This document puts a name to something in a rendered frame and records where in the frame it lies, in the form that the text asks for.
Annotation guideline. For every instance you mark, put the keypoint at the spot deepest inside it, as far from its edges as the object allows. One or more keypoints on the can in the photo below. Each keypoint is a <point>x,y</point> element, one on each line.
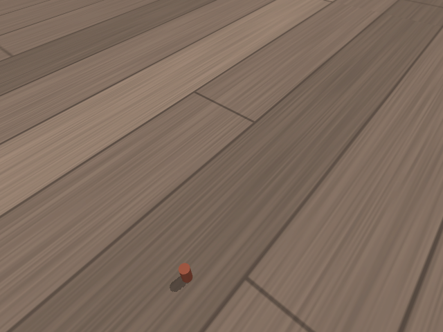
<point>185,272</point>

